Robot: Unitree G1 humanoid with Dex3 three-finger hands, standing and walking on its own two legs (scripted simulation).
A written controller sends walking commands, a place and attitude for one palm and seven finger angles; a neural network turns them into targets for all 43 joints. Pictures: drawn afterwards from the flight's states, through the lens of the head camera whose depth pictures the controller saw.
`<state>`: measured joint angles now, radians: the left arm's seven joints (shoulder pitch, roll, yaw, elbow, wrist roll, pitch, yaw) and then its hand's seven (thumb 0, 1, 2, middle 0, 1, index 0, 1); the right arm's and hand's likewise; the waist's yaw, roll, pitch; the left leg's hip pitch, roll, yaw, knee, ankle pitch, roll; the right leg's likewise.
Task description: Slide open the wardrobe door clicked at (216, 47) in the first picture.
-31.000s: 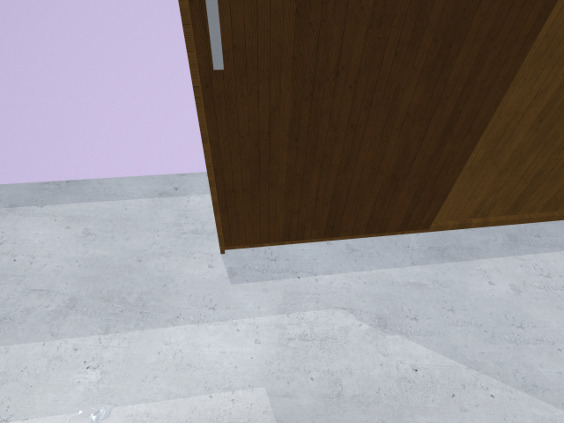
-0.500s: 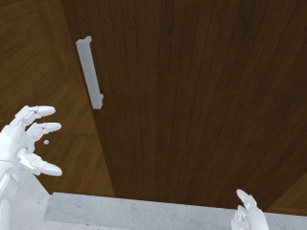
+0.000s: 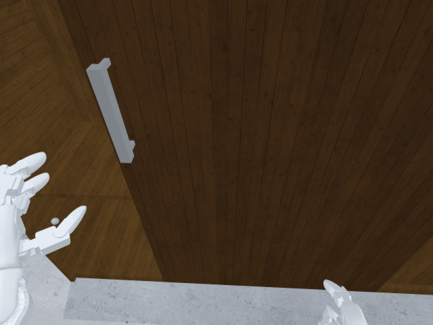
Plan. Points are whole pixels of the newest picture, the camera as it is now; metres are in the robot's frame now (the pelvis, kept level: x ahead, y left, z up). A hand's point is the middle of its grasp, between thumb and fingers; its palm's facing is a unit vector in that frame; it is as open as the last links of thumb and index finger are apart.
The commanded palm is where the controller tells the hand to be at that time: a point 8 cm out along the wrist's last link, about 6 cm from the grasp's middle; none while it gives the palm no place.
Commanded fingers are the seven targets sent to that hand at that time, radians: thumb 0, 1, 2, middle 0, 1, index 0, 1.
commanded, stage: draw the hand back to the body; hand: left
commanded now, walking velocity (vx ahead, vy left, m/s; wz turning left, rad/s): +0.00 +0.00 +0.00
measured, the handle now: (117, 114) +0.45 +0.26 +0.19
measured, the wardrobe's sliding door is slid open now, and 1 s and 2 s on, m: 0.44 0.44 0.44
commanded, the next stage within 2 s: step back with the hand held close in 0.54 s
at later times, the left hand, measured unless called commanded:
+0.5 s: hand (61, 242) +0.17 +0.24 +0.16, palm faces +0.49 -0.80 -0.35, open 7.4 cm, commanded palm +0.13 +0.27 +0.17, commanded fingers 0.00 0.90 0.90 -0.20 -0.30 -0.20 -0.30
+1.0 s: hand (36, 256) +0.15 +0.27 +0.15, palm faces +0.40 -0.79 -0.47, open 7.4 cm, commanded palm +0.10 +0.31 +0.17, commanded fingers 0.00 0.90 0.90 -0.20 -0.30 -0.20 -0.30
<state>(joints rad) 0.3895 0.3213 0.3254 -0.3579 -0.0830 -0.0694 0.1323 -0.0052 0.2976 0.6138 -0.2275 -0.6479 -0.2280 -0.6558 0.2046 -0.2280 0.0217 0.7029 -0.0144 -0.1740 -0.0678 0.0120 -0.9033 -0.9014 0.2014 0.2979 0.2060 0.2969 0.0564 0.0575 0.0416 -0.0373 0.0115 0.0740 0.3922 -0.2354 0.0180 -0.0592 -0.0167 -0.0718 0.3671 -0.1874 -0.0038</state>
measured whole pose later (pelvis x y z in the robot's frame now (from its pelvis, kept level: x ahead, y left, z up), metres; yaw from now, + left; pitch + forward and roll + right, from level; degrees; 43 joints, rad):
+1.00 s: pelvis -0.04 +0.01 -0.01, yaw -1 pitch -2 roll +0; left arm 0.57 0.40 0.38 -0.47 -0.04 -0.13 0.14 0.01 0.89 0.90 -0.21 -0.30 -0.21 -0.31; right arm 0.20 -0.24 0.01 0.59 0.00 -0.04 -0.10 0.01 -0.91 -0.90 0.20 0.30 0.20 0.30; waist 0.00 0.03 -0.01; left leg -0.27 0.00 0.10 0.53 -0.23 0.04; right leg -0.30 -0.04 -0.05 0.51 -0.17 0.01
